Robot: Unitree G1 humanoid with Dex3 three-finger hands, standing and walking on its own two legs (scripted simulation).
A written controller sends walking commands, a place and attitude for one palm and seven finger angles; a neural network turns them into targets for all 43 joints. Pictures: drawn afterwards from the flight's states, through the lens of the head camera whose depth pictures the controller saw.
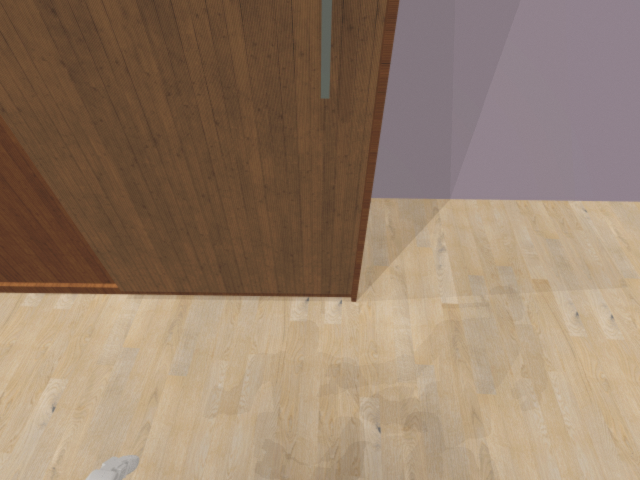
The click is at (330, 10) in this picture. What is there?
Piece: wardrobe's sliding door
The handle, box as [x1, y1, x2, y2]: [321, 0, 331, 98]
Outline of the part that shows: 322,0 321,98 328,98 331,0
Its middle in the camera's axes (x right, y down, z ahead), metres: +0.01 -0.40 +0.68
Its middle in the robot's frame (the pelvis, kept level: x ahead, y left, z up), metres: +0.81 +0.04 +0.23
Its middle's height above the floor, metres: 1.00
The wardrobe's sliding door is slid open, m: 0.00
